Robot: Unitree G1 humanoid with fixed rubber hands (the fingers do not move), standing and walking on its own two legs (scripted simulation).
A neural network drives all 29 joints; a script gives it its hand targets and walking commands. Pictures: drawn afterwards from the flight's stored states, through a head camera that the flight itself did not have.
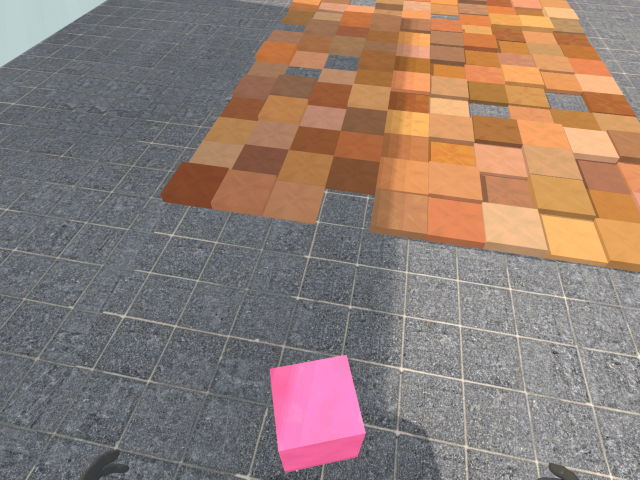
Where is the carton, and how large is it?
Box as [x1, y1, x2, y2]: [270, 355, 365, 472]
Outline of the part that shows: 346,355 270,369 278,451 285,472 357,456 365,432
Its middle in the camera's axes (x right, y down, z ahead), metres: -0.02 +0.49 +1.07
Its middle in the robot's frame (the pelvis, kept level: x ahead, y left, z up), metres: +0.39 +0.03 -0.66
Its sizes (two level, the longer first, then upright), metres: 0.210 0.200 0.250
